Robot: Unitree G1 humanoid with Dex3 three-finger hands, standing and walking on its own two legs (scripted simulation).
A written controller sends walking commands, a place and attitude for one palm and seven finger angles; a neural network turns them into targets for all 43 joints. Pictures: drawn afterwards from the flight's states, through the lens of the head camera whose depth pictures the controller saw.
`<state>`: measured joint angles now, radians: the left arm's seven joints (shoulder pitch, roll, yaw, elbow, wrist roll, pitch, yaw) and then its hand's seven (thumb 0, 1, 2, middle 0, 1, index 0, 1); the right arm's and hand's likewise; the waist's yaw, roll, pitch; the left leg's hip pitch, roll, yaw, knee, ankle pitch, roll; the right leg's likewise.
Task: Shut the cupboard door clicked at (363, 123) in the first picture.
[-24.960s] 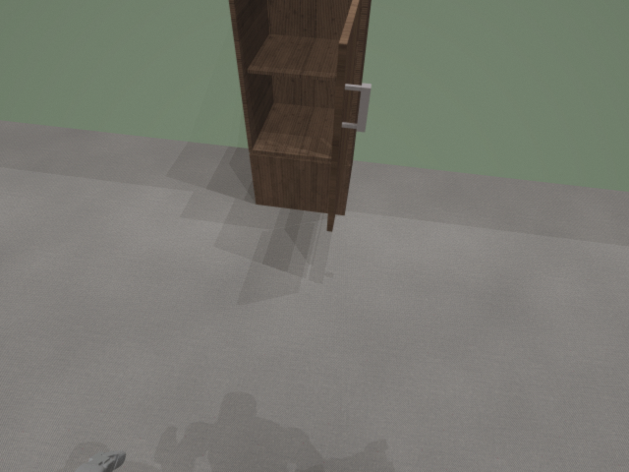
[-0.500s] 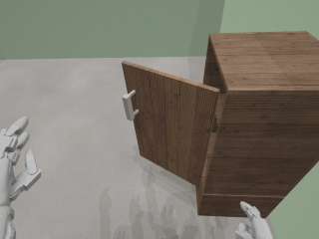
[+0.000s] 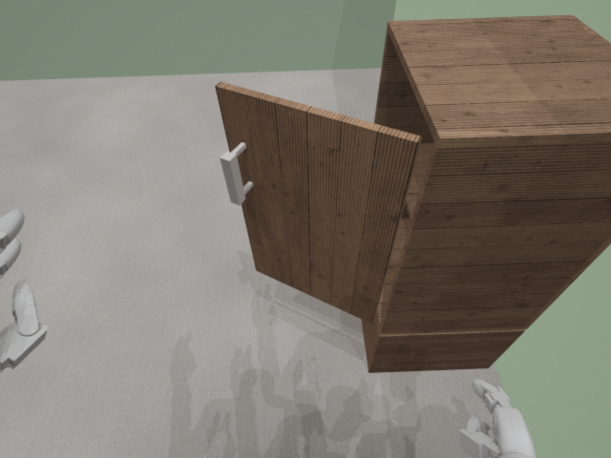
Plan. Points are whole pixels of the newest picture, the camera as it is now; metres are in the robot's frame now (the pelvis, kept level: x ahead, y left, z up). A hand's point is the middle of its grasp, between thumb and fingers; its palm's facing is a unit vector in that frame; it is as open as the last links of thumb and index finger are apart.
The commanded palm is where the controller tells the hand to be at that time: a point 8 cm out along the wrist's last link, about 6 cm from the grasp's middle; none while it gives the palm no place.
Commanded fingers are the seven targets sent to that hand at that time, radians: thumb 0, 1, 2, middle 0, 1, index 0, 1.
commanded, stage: step back with the hand held close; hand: left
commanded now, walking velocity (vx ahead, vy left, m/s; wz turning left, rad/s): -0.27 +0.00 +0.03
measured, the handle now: (239, 173) +0.64 +0.18 -0.03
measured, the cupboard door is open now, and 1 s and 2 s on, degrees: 60 60 60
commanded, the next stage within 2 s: stop stepping back and stand still in 1.12 s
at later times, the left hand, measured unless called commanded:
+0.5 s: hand out of the picture +0.11 +0.26 +0.16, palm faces +0.48 -0.76 -0.44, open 7.4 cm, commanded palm +0.05 +0.30 +0.18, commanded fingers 0.00 0.90 0.90 -0.20 -0.30 -0.20 -0.30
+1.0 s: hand out of the picture +0.03 +0.23 +0.18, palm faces +0.40 -0.80 -0.45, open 7.4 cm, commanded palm -0.03 +0.28 +0.18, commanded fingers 0.00 0.90 0.90 -0.20 -0.30 -0.20 -0.30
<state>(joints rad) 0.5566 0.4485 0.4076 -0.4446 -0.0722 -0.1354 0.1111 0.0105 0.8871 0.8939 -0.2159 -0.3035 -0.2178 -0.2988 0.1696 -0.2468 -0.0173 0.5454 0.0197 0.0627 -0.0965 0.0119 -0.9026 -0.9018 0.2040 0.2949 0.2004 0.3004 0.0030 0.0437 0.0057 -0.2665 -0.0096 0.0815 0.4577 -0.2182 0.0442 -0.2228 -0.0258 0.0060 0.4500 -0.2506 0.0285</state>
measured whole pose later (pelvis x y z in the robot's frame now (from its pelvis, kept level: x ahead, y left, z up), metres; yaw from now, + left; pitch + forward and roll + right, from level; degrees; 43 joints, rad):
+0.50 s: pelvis -0.08 -0.01 -0.01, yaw +2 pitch +0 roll -2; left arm 0.52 0.39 0.42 -0.49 -0.03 -0.25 0.15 0.01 0.89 0.89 -0.21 -0.30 -0.22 -0.30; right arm 0.23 -0.23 0.00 0.60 -0.01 -0.06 -0.08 0.01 -0.90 -0.90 0.21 0.30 0.20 0.30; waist 0.02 0.01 0.02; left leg -0.45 0.00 0.02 0.65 -0.31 0.03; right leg -0.36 0.00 -0.01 0.56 -0.19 0.01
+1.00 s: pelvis -0.16 -0.02 -0.01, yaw +2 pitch +0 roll -4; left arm 0.51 0.46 0.40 -0.51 -0.06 -0.30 0.12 0.01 0.88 0.89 -0.22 -0.30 -0.22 -0.30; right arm 0.14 -0.19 -0.01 0.64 0.00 -0.08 -0.07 0.01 -0.90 -0.90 0.21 0.30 0.20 0.30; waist 0.00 0.03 0.00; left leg -0.49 0.09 0.06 0.44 0.03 0.02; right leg -0.13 0.12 0.05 0.51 -0.38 -0.02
